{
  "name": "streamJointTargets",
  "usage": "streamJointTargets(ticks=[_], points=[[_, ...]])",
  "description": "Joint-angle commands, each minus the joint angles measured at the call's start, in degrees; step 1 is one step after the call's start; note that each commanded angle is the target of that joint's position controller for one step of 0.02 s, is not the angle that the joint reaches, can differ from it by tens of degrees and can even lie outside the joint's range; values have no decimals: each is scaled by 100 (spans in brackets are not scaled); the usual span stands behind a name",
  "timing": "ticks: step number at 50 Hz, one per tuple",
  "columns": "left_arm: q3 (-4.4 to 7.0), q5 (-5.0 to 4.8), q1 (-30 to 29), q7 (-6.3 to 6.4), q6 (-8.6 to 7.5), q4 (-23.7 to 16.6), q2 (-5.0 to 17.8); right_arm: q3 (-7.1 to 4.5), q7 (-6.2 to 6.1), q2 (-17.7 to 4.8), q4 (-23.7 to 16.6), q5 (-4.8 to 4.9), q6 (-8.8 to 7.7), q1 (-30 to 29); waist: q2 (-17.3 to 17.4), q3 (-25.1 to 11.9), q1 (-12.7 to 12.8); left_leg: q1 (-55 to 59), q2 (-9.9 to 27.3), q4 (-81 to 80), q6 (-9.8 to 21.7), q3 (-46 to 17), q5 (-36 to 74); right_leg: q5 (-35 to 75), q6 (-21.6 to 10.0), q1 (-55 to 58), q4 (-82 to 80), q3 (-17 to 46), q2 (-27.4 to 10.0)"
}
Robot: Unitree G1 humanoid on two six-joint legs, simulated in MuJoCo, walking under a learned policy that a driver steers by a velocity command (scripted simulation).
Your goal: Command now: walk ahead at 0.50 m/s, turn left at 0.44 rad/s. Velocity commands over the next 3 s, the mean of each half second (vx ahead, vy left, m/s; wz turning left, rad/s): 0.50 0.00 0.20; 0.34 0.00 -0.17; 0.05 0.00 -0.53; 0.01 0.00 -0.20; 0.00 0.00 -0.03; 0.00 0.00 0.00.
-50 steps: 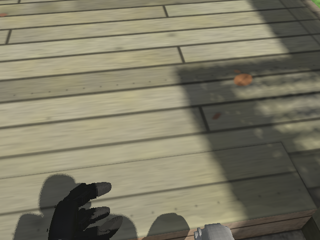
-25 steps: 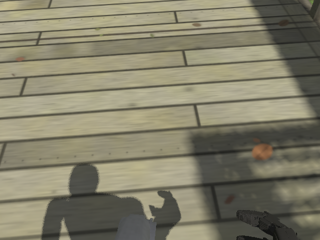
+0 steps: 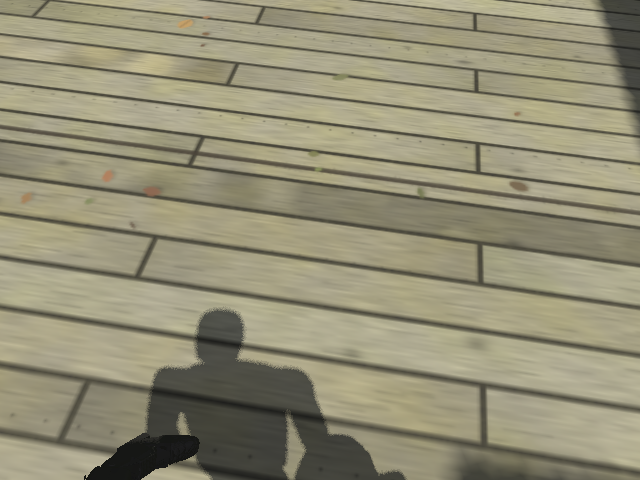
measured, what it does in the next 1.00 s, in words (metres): walks ahead: right foot, then left foot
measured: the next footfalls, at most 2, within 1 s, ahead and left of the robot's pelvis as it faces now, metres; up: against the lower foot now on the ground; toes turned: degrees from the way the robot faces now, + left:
right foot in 0.24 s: +0.31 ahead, -0.11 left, +0.00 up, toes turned +3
left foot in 0.76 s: +0.58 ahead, +0.11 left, +0.00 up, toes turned +7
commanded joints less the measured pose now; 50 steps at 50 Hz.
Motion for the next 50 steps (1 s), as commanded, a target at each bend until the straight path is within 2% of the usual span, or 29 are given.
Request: streamJointTargets(ticks=[1, 3, 6, 7, 9, 11, 12, 13, 14, 15, 16, 17, 19, 21, 25, 27, 31, 32, 35, 36, 37, 38, 39, 40, 41, 42, 44, 47, 50], points=[[107, -90, -325, -130, 25, -175, 296, -177, -116, -682, -361, 45, -126, 167, 457, 2, -115, 177, 1046, -1138, 18, -960, 3615, 566, 93, 833, -1661, -506, 295], [95, -152, -577, -199, 78, -188, 331, -188, -173, -693, -283, 37, 0, 516, 858, -96, -341, 1180, 1155, -1042, 92, -1075, 3662, 592, 136, 632, -2278, -538, 380], [107, -164, -1173, -238, 63, -336, 404, -158, -191, -688, -297, -36, 83, 710, 649, 163, -494, 1842, 1531, -958, 219, -1355, 3707, 373, 147, 484, -2946, -519, 449], [110, -159, -1238, -240, 39, -327, 442, -160, -218, -821, -342, -24, 76, 602, 696, 107, -473, 1813, 1531, -949, 201, -1281, 3908, 358, 127, 841, -3220, -553, 485], [189, -172, -836, -177, -34, -217, 683, -151, -243, -871, -388, -28, 7, 436, 741, 90, -169, 1704, 1601, -685, 78, -1332, 4716, 86, -6, 1826, -3759, -489, 701], [326, -215, 517, 3, -81, 195, 902, -160, -216, -1023, -335, 0, -7, 297, 461, -427, 502, 1508, 1404, 746, -82, -1047, 5846, 192, -234, 3465, -4226, -522, 934], [441, -87, 1511, 127, -119, 361, 1252, -108, -153, -941, -505, 32, -66, 190, 250, -1080, 932, 548, 1261, 2055, -136, -970, 4653, 66, -517, 5063, -3946, 147, 181], [543, 79, 2052, 194, -153, 325, 1698, -4, -109, -484, -667, 49, -46, 543, -691, -1805, 891, -746, 609, 3894, -293, -439, 1464, 76, -989, 6419, -3904, 1987, -1286], [596, -21, 1833, 97, -98, 441, 1717, -42, -88, -647, -572, 36, 27, 1140, -1673, -1934, 449, -1892, 44, 5242, -441, -132, -1092, 17, -1663, 6574, -4741, 4222, -1868], [528, -157, 1327, 33, -66, 318, 1206, -66, -97, -825, -595, -159, 77, 637, -555, -986, 389, -2377, 475, 5523, -395, -348, -564, -959, -1590, 5712, -5035, 3769, -1577], [434, -188, 1048, 13, -88, 328, 885, -41, -42, -789, -743, -197, 88, 5, -44, -314, 417, -2466, 624, 5363, -406, -376, -215, -1168, -1476, 4942, -5230, 2951, -1325], [395, -165, 987, 12, -116, 420, 766, -26, 14, -736, -832, -191, 118, -217, 137, 90, 283, -2416, 778, 5116, -427, -334, -107, -923, -1302, 4378, -5434, 2366, -1058], [385, -184, 1101, 51, -203, 649, 793, 13, 110, -627, -825, -218, 267, -145, -65, 412, 61, -2239, 952, 4655, -531, -253, -111, -326, -1064, 3827, -5685, 1597, -666], [386, -235, 1352, 21, -285, 841, 856, 44, 133, -570, -829, -220, 333, -150, -155, 491, -32, -2358, 1019, 4326, -592, -115, -66, 220, -1024, 3797, -5837, 1309, -571], [362, -224, 1629, -4, -312, 1018, 861, 142, 131, -402, -1100, -183, 359, -1178, -303, 593, 203, -2817, 1414, 2974, -785, 301, 890, 706, -946, 3977, -6111, 644, -272], [367, -207, 1795, -51, -311, 1096, 921, 240, 171, -126, -1226, -148, 345, -1580, -307, 583, 343, -2357, 1361, 2019, -756, 501, 1411, 897, -851, 3872, -6152, 335, -117], [388, -227, 2286, -80, -253, 1290, 1068, 229, 167, -218, -1406, -81, 317, -2224, -275, 683, 611, -2056, 1245, 1069, -595, 685, 1668, 1455, -759, 4431, -5997, 293, -336], [363, -271, 2330, -42, -235, 1390, 1029, 194, 139, -287, -1487, -145, 291, -2314, -162, 793, 582, -2082, 1203, 986, -566, 716, 1632, 1775, -744, 4567, -5956, 422, -501], [352, -209, 2314, 24, -200, 1591, 1135, 171, 39, -253, -1442, -192, 141, -1848, -176, 605, 308, -1527, 839, 475, -399, 695, 1215, 4163, -670, 5180, -5037, 407, -479], [360, -229, 2245, 55, -195, 1626, 1195, 138, -20, -301, -1261, -236, 71, -1266, -225, 294, 71, -916, 623, 172, -328, 722, 1291, 4874, -557, 5276, -4390, 383, -330], [354, -323, 2152, 82, -190, 1629, 1186, 88, -98, -422, -1049, -320, -32, -502, -172, -129, -301, 216, 732, -294, -205, 607, 2118, 4549, -393, 4888, -3450, 250, -105], [298, -428, 2074, 100, -221, 1373, 966, -15, -204, -855, -904, -430, -85, 273, 97, -845, -478, 1778, 1841, 125, -54, -219, 4008, 2315, -235, 3775, -2181, 132, 210], [175, -562, 2975, 148, -160, 1271, 299, -108, -151, -1303, -962, -430, -41, 430, 1398, -1930, -61, 3408, 3882, 574, 804, -2145, 6791, -2899, -18, 2287, -132, -176, 1063], [377, -407, 2907, 247, -15, 1422, 976, -127, -134, -1140, -1026, -94, 76, 496, 667, -2202, -246, 3011, 3713, 342, 995, -2384, 6802, -2848, -40, 2085, 517, 342, 1071], [423, -351, 2446, 241, 57, 1313, 958, -16, -149, -782, -1045, -35, 113, -42, 451, -1362, -12, 2240, 3335, 39, 775, -1553, 6111, -2394, -12, 1867, 519, 418, 826], [391, -268, 2157, 174, 109, 1243, 870, 94, -176, -447, -1016, -59, 136, -435, 538, -672, 127, 1552, 2966, -355, 483, -994, 5439, -2104, -3, 1711, 222, 258, 664], [415, -141, 2137, 52, 315, 1258, 762, 151, -242, -296, -924, -19, 146, -610, 760, -170, 388, 566, 2589, -869, 217, -303, 4854, -1649, 141, 2107, -53, 189, 518], [435, -136, 2225, -11, 493, 1241, 673, 80, -246, -515, -846, -52, 110, -683, 640, -239, 631, 93, 2576, -1102, 367, 188, 4695, -1290, 268, 2372, 24, 86, 609], [439, -109, 1793, -85, 598, 1020, 676, 77, -263, -515, -776, -80, 185, -721, 799, -52, 585, -54, 2507, -1261, 396, 633, 3657, -944, 297, 2156, -533, -23, 420]])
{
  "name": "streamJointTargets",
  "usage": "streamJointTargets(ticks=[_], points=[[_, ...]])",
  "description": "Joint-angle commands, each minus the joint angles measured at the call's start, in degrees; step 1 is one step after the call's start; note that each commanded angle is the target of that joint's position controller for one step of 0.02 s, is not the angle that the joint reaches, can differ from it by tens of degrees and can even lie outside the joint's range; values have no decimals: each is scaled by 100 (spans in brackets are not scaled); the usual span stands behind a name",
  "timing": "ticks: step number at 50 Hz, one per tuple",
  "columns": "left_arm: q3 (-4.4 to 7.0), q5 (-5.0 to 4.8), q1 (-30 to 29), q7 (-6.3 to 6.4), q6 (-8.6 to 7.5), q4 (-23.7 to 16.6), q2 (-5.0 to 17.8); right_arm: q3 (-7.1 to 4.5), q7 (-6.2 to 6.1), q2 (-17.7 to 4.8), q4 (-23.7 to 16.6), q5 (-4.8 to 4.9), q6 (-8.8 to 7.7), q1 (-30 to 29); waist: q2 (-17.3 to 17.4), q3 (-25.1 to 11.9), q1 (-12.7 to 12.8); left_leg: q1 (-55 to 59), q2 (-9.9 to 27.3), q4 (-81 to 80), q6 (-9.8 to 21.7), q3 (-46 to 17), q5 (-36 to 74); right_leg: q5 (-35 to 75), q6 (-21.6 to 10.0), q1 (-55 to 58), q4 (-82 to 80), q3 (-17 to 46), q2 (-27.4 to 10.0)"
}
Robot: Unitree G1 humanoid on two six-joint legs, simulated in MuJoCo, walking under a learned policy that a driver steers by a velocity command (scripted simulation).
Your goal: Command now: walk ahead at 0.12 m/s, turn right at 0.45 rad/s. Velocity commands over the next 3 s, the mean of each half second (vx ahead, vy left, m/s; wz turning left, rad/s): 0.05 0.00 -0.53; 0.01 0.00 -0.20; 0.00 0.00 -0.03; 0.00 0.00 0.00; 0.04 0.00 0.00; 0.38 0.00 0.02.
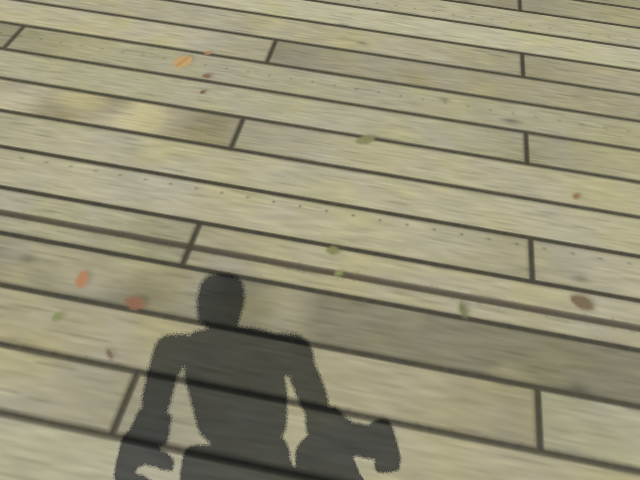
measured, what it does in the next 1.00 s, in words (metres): steps on the spot, turning right: right foot, then left foot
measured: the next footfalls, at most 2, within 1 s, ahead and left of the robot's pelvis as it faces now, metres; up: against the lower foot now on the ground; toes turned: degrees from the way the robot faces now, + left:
right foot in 0.26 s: +0.01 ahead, -0.13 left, +0.00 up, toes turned -17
left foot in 0.72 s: +0.11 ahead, +0.06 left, +0.00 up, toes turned -22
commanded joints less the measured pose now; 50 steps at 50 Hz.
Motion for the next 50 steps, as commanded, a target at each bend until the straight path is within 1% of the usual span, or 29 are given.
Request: streamJointTargets(ticks=[1, 6, 9, 11, 12, 13, 14, 15, 16, 17, 18, 20, 23, 27, 30, 33, 34, 35, 36, 37, 38, 39, 40, 42, 45, 46, 48, 49, 50], points=[[34, 24, 491, -55, 123, -268, 113, -165, -48, -663, -392, -18, -30, -207, 953, -549, 209, 97, 1474, -741, 767, -479, 2464, 448, 61, 330, -328, -78, -228], [-39, 25, -191, -187, 197, -648, 145, -263, -24, -946, -278, -57, 136, 1, 936, -470, -81, 130, 1669, -635, 795, -293, 1181, 372, -72, 798, -1578, -341, -253], [-5, 1, -349, -163, 176, -853, 252, -331, 0, -1104, -249, -77, 258, 74, 947, -419, -193, 326, 1873, -317, 709, -353, 883, -142, -188, 940, -2042, -537, -163], [-8, -21, -296, -149, 111, -951, 203, -374, 1, -1203, -213, -33, 338, 33, 867, -419, -152, 364, 1861, 105, 507, -250, 635, -129, -314, 1330, -2823, -620, -84], [0, -12, -168, -132, 46, -942, 228, -393, 2, -1206, -146, -34, 383, 116, 631, -451, -84, 243, 1718, 507, 246, -94, 279, 305, -387, 1721, -3476, -543, -15], [91, 34, 120, -60, -20, -824, 543, -367, 23, -1035, -72, -47, 410, 288, -245, -476, -45, -119, 1322, 1499, -117, 209, -384, 879, -499, 2200, -4239, 249, -397], [277, -6, 150, 21, -62, -1013, 1381, -230, 48, -551, -434, -28, 435, 295, -1869, -334, -149, -1706, 266, 2966, -627, 526, -2707, 2951, -1166, 2716, -4603, 2609, -1991], [373, -93, 829, 69, -20, -866, 1475, -245, -20, -785, -572, -70, 516, -296, -1248, -502, 418, -2023, -47, 3913, -628, -478, -3204, 3434, -1922, 2621, -4660, 2848, -2269], [301, -89, 734, 103, 22, -793, 1250, -258, -19, -798, -575, -14, 550, -392, -790, -351, 234, -2129, 64, 4303, -621, -819, -2760, 3108, -1932, 2487, -4658, 2411, -1981], [228, -100, 273, 110, 80, -852, 1033, -261, 32, -791, -531, 36, 540, -374, -558, -192, 37, -2142, 139, 4215, -597, -940, -2166, 2636, -1730, 2327, -4709, 1959, -1574], [184, -120, -147, 108, 109, -943, 902, -287, 50, -853, -514, 14, 506, -375, -482, -201, -128, -2078, 173, 4016, -581, -998, -1752, 2377, -1497, 2297, -4737, 1701, -1239], [115, -131, -442, 79, 72, -1082, 696, -323, 56, -934, -382, -90, 529, -159, -394, -502, -226, -1791, 48, 4113, -620, -913, -1398, 2957, -1387, 2305, -4589, 1404, -965], [200, -130, -105, 53, 30, -928, 924, -265, 74, -811, -423, -22, 563, -250, -199, -575, -141, -1737, -5, 3822, -642, -1039, -1352, 2706, -1451, 2410, -4640, 1606, -990], [153, -62, 0, 74, 31, -880, 793, -210, 50, -773, -364, 35, 573, -325, -501, -527, 26, -1406, -11, 2991, -575, -1041, -1351, 1895, -1434, 2399, -4743, 1668, -923], [144, -20, 2, 48, 56, -820, 832, -178, 40, -755, -369, 66, 546, -411, -518, -467, 100, -812, -111, 2322, -464, -970, -1515, 1738, -1395, 2141, -4641, 1746, -890], [93, 4, -170, 47, 57, -840, 787, -170, -40, -748, -355, 87, 524, -265, -508, -461, 45, -213, -233, 1459, -353, -819, -1491, 2121, -1289, 1962, -4359, 1893, -875], [80, -33, -254, 54, 72, -830, 785, -150, -49, -670, -299, 83, 499, -89, -420, -458, -89, 208, -273, 809, -291, -748, -1090, 2095, -1162, 1805, -4214, 1896, -789], [40, -81, -281, 74, 67, -820, 708, -132, -65, -648, -265, 50, 449, 50, -267, -438, -186, 750, -180, 46, -209, -863, -528, 1777, -931, 1475, -4081, 1902, -663], [-40, -93, -103, 79, 64, -771, 484, -129, -68, -844, -315, -37, 372, 50, 289, -451, -109, 1015, 490, -626, -82, -1685, -681, 1059, -624, 1222, -3748, 1767, -388], [-108, -131, 46, 78, 50, -853, 209, -196, -51, -1343, -456, -63, 324, -316, 1314, -362, 165, 879, 1569, -950, 327, -2984, -24, 39, -335, 856, -3183, 890, 523], [-38, -16, -129, 112, 95, -781, 508, -171, -8, -1204, -415, -30, 312, -405, 1432, -263, -19, 97, 1970, -886, 851, -3127, 536, -855, -233, 1342, -2628, 493, 583], [-10, -28, -103, 96, 113, -703, 564, -80, 19, -940, -423, -13, 279, -523, 1191, -197, 44, 1, 1768, -858, 956, -2869, 746, -827, -187, 1536, -2304, 543, 471], [-16, -56, -80, 73, 113, -606, 502, -40, 18, -844, -396, 0, 265, -642, 1098, -162, 94, -4, 1496, -777, 852, -2504, 838, -654, -143, 1614, -2252, 515, 440], [-59, -37, -6, 39, 107, -484, 371, -25, -18, -857, -323, 19, 257, -697, 1215, -231, 131, 332, 1055, -450, 609, -1951, 1477, -380, -73, 1710, -2582, 351, 365], [-160, -74, 6, 84, 96, -291, 162, -52, -11, -945, -179, 51, 298, -452, 1023, -424, 41, 795, 887, 21, 516, -1750, 2143, 142, -15, 2060, -3790, 86, 371], [-180, -69, -19, 111, 84, -246, 176, -63, -9, -957, -142, 61, 307, -411, 933, -441, 42, 704, 833, 81, 387, -1739, 1992, 800, -25, 2375, -4287, 188, 282], [-140, 8, -128, 172, 27, -254, 548, -57, 26, -862, -165, 44, 290, -331, 595, -483, -110, 343, 637, 135, 42, -1708, 996, 1879, -74, 2827, -4409, 831, -291], [-89, -73, -238, 169, 18, -115, 687, -55, 64, -751, -128, 109, 295, -159, -19, -282, -328, 406, 295, -135, -59, -1436, 301, 1959, -243, 2413, -4149, 843, -296], [-139, -100, -234, 139, -3, -97, 438, -66, 52, -837, -26, 83, 321, -319, 120, -194, -134, 566, 257, -100, -103, -1378, -30, 1611, -283, 2175, -4257, 869, -279]])
Over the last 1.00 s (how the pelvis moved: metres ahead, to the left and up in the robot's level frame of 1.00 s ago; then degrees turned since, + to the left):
0.49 0.02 0.01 -2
